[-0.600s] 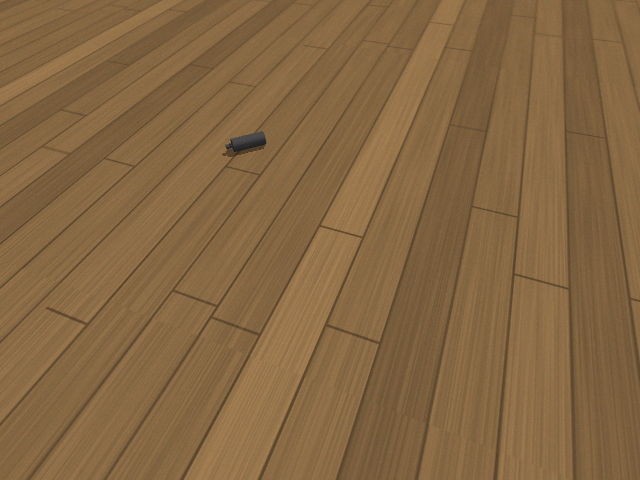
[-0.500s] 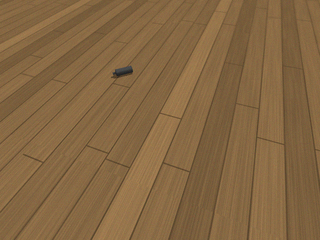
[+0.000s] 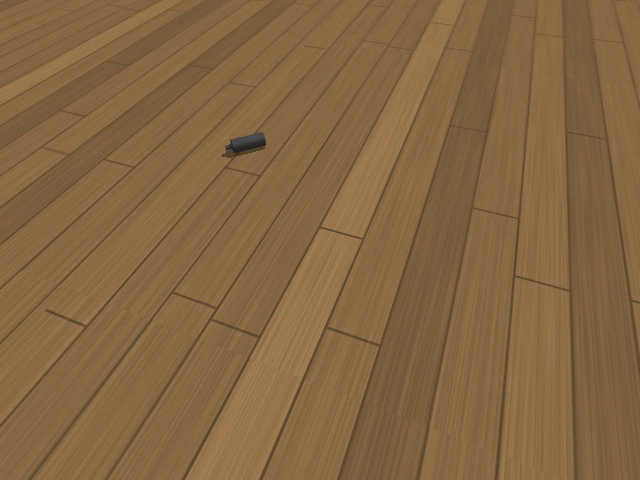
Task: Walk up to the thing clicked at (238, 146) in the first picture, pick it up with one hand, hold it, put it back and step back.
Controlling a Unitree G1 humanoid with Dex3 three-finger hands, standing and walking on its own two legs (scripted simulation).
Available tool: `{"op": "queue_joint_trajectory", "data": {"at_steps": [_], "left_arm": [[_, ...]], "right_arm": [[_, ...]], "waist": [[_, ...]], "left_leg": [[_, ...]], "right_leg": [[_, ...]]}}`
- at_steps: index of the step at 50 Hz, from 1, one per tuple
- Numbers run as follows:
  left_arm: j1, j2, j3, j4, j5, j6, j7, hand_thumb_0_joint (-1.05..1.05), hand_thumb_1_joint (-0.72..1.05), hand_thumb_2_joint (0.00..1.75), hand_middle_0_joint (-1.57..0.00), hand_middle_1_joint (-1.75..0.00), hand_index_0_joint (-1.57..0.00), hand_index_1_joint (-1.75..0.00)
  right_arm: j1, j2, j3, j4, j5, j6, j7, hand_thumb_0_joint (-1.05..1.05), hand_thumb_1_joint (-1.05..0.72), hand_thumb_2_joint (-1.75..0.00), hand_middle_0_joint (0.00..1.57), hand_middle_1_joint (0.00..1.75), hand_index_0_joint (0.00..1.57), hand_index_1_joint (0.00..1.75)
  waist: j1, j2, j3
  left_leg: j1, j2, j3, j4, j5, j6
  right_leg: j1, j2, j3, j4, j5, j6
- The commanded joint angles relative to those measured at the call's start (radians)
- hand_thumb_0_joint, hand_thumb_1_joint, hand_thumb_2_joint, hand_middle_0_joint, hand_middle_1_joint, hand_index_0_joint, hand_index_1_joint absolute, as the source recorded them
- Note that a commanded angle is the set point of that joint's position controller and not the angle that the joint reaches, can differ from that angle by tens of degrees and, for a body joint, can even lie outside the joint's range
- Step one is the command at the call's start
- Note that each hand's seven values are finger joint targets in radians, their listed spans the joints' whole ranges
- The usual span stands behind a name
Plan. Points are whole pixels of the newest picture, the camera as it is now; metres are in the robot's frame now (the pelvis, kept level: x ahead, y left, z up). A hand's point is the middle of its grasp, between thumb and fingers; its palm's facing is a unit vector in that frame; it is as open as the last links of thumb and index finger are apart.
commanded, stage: stand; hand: left
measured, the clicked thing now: (245, 143) +1.82 +0.48 -0.75
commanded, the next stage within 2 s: walk up in 0.52 s
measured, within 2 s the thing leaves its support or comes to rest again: neither
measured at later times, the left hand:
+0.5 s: hand out of the picture +0.06 +0.25 -0.16, palm faces -0.02 -0.94 -0.34, open 7.4 cm
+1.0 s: hand out of the picture +0.15 +0.39 -0.18, palm faces +0.13 -0.94 -0.32, open 7.4 cm
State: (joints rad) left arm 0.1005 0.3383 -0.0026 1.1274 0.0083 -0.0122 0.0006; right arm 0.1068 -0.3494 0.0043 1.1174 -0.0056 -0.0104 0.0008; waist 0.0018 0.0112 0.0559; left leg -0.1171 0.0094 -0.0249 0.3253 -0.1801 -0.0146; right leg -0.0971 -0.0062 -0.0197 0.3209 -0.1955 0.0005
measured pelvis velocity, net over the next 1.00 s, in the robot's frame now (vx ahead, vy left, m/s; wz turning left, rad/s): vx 0.12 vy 0.09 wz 0.18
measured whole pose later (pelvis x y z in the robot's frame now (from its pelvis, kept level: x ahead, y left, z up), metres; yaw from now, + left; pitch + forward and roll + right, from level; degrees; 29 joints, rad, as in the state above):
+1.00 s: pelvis +0.12 +0.09 -0.02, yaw +10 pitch -3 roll +1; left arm 0.19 0.47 0.08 0.99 0.04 0.00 -0.09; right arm 0.31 -0.42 -0.09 0.95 -0.01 -0.08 0.05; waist -0.02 -0.11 0.03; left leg -0.25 0.03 0.08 0.61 -0.31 0.02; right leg -0.39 -0.08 -0.02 1.14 -0.40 -0.04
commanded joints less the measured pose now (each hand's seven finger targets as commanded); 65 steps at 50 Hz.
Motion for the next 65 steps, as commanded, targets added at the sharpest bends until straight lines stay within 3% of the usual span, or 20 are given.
{"op": "queue_joint_trajectory", "data": {"at_steps": [1,25,26,28,29,30,31,33,36,40,42,43,44,45,46,49,51,56,61,65], "left_arm": [[-0.043,0.221,0.044,-0.057,-0.002,-0.024,0.011,0.0,0.9,0.9,-0.2,-0.3,-0.2,-0.3],[-0.031,0.223,0.046,-0.057,0.001,-0.023,0.008,0.0,0.9,0.9,-0.2,-0.3,-0.2,-0.3],[0.002,0.354,0.128,-0.132,0.023,-0.042,-0.033,0.0,0.9,0.9,-0.2,-0.3,-0.2,-0.3],[0.056,0.344,0.146,-0.134,0.04,-0.043,-0.049,0.0,0.9,0.9,-0.2,-0.3,-0.2,-0.3],[0.151,0.378,0.161,-0.126,0.039,-0.047,-0.049,0.0,0.9,0.9,-0.2,-0.3,-0.2,-0.3],[0.12,0.39,0.165,-0.153,0.037,-0.056,-0.045,0.0,0.9,0.9,-0.2,-0.3,-0.2,-0.3],[0.065,0.385,0.164,-0.183,0.038,-0.061,-0.047,0.0,0.9,0.9,-0.2,-0.3,-0.2,-0.3],[0.037,0.353,0.16,-0.206,0.041,-0.067,-0.05,0.0,0.9,0.9,-0.2,-0.3,-0.2,-0.3],[-0.082,0.362,0.162,-0.251,0.048,-0.068,-0.063,0.0,0.9,0.9,-0.2,-0.3,-0.2,-0.3],[-0.136,0.381,0.167,-0.279,0.049,-0.054,-0.083,0.0,0.9,0.9,-0.2,-0.3,-0.2,-0.3],[-0.072,0.304,0.146,-0.268,0.052,-0.036,-0.084,0.0,0.9,0.9,-0.2,-0.3,-0.2,-0.3],[-0.042,0.221,0.119,-0.274,0.051,-0.031,-0.087,0.0,0.9,0.9,-0.2,-0.3,-0.2,-0.3],[-0.036,0.177,0.096,-0.304,0.038,-0.03,-0.088,0.0,0.9,0.9,-0.2,-0.3,-0.2,-0.3],[-0.021,0.263,0.103,-0.308,0.028,-0.028,-0.086,0.0,0.9,0.9,-0.2,-0.3,-0.2,-0.3],[-0.009,0.301,0.104,-0.305,0.035,-0.034,-0.083,0.0,0.9,0.9,-0.2,-0.3,-0.2,-0.3],[0.022,0.349,0.127,-0.225,0.005,-0.035,-0.091,0.0,0.9,0.9,-0.2,-0.3,-0.2,-0.3],[0.055,0.338,0.128,-0.223,0.006,-0.023,-0.105,0.0,0.9,0.9,-0.2,-0.3,-0.2,-0.3],[-0.069,0.303,0.127,-0.298,0.02,-0.018,-0.125,0.0,0.9,0.9,-0.2,-0.3,-0.2,-0.3],[-0.2,0.243,0.113,-0.359,0.013,-0.029,-0.133,0.0,0.9,0.9,-0.2,-0.3,-0.2,-0.3],[-0.072,0.248,0.137,-0.318,0.006,-0.028,-0.122,0.0,0.9,0.9,-0.2,-0.3,-0.2,-0.3]], "right_arm": [[-0.026,-0.201,-0.034,-0.055,0.0,-0.025,-0.014,0.0,-0.9,-0.9,0.2,0.3,0.2,0.3],[-0.026,-0.205,-0.035,-0.057,-0.002,-0.023,-0.01,0.0,-0.9,-0.9,0.2,0.3,0.2,0.3],[0.031,-0.315,-0.114,-0.121,-0.012,-0.039,0.021,0.0,-0.9,-0.9,0.2,0.3,0.2,0.3],[-0.083,-0.285,-0.106,-0.178,-0.03,-0.035,0.041,0.0,-0.9,-0.9,0.2,0.3,0.2,0.3],[-0.162,-0.245,-0.1,-0.224,-0.032,-0.038,0.046,0.0,-0.9,-0.9,0.2,0.3,0.2,0.3],[-0.185,-0.235,-0.107,-0.247,-0.043,-0.04,0.046,0.0,-0.9,-0.9,0.2,0.3,0.2,0.3],[-0.142,-0.259,-0.117,-0.243,-0.039,-0.046,0.048,0.0,-0.9,-0.9,0.2,0.3,0.2,0.3],[-0.081,-0.272,-0.13,-0.23,-0.024,-0.056,0.066,0.0,-0.9,-0.9,0.2,0.3,0.2,0.3],[0.054,-0.269,-0.149,-0.211,-0.017,-0.044,0.094,0.0,-0.9,-0.9,0.2,0.3,0.2,0.3],[0.2,-0.266,-0.17,-0.19,-0.017,-0.039,0.095,0.0,-0.9,-0.9,0.2,0.3,0.2,0.3],[0.366,-0.309,-0.194,-0.132,-0.027,-0.053,0.067,0.0,-0.9,-0.9,0.2,0.3,0.2,0.3],[0.478,-0.387,-0.215,-0.108,-0.034,-0.059,0.046,0.0,-0.9,-0.9,0.2,0.3,0.2,0.3],[0.479,-0.474,-0.223,-0.146,-0.04,-0.068,0.029,0.0,-0.9,-0.9,0.2,0.3,0.2,0.3],[0.315,-0.487,-0.207,-0.206,-0.011,-0.075,0.031,0.0,-0.9,-0.9,0.2,0.3,0.2,0.3],[0.205,-0.503,-0.205,-0.238,0.01,-0.082,0.034,0.0,-0.9,-0.9,0.2,0.3,0.2,0.3],[0.168,-0.382,-0.155,-0.257,0.001,-0.112,0.03,0.0,-0.9,-0.9,0.2,0.3,0.2,0.3],[0.203,-0.354,-0.147,-0.251,0.014,-0.122,0.028,0.0,-0.9,-0.9,0.2,0.3,0.2,0.3],[0.254,-0.362,-0.151,-0.265,0.012,-0.136,0.022,0.0,-0.9,-0.9,0.2,0.3,0.2,0.3],[0.302,-0.365,-0.151,-0.263,0.009,-0.133,0.011,0.0,-0.9,-0.9,0.2,0.3,0.2,0.3],[0.287,-0.368,-0.154,-0.283,-0.007,-0.117,-0.008,0.0,-0.9,-0.9,0.2,0.3,0.2,0.3]], "waist": [[-0.002,-0.015,-0.109],[-0.002,-0.02,-0.063],[0.031,-0.044,-0.158],[0.095,-0.04,0.004],[0.15,-0.191,0.012],[0.156,-0.224,0.056],[0.124,-0.156,0.07],[0.087,-0.094,0.033],[0.002,-0.187,-0.031],[-0.061,-0.192,-0.018],[-0.128,0.074,-0.086],[-0.188,0.317,-0.077],[-0.173,0.45,-0.026],[-0.095,0.245,0.03],[-0.038,0.221,0.094],[0.0,0.07,0.078],[0.004,0.088,0.054],[-0.027,0.076,0.066],[-0.054,0.077,0.054],[0.015,0.081,-0.064]], "left_leg": [[0.03,0.116,-0.077,-0.025,0.227,0.037],[0.011,0.113,-0.089,-0.053,0.118,0.039],[-0.107,0.071,-0.14,0.037,-0.402,0.119],[-0.495,0.01,-0.041,0.126,-0.414,0.058],[-0.627,-0.028,0.064,0.356,-0.293,0.046],[-0.7,0.038,0.054,0.525,-0.246,0.036],[-0.683,0.089,0.002,0.541,-0.238,0.025],[-0.599,0.117,-0.032,0.504,-0.238,0.03],[-0.381,0.103,0.044,0.442,-0.179,0.026],[0.001,0.073,0.14,0.321,0.005,0.01],[0.245,0.016,0.152,0.28,-0.077,0.02],[0.329,0.068,-0.022,0.145,-0.336,0.057],[0.267,0.299,-0.515,-0.08,-0.696,0.11],[0.096,0.421,-0.792,-0.266,-0.815,0.203],[0.004,0.487,-0.849,-0.32,-0.799,0.272],[-0.084,0.28,-0.361,-0.159,-0.426,0.198],[-0.074,0.237,-0.237,-0.173,-0.336,0.169],[-0.004,0.24,-0.145,-0.171,-0.164,0.215],[0.054,0.212,-0.052,-0.094,0.208,0.179],[0.053,0.212,-0.004,0.13,0.471,0.147]], "right_leg": [[0.035,-0.132,0.097,-0.034,0.23,-0.027],[0.001,-0.125,0.098,-0.065,0.102,-0.024],[0.092,-0.084,0.033,0.057,-0.41,-0.048],[0.187,-0.155,0.121,-0.027,-0.603,-0.1],[0.247,-0.318,0.317,-0.182,-0.708,-0.172],[0.196,-0.466,0.426,-0.259,-0.659,-0.234],[0.163,-0.5,0.447,-0.257,-0.562,-0.267],[0.166,-0.411,0.314,-0.221,-0.48,-0.24],[0.038,-0.281,0.071,-0.187,-0.476,-0.173],[-0.304,-0.251,-0.043,-0.078,-0.567,-0.144],[-0.416,-0.158,-0.13,0.309,-0.495,-0.126],[-0.564,-0.066,-0.162,0.669,-0.458,-0.105],[-0.748,0.005,-0.079,0.921,-0.44,-0.067],[-0.718,-0.032,0.046,0.94,-0.325,-0.06],[-0.687,-0.105,0.103,0.947,-0.282,-0.057],[-0.541,-0.168,0.125,0.793,-0.105,-0.022],[-0.501,-0.159,0.084,0.707,-0.034,-0.008],[-0.542,-0.158,0.05,0.501,0.056,0.021],[-0.458,-0.111,-0.006,0.281,0.141,-0.018],[-0.184,-0.049,-0.066,0.245,0.048,-0.051]]}}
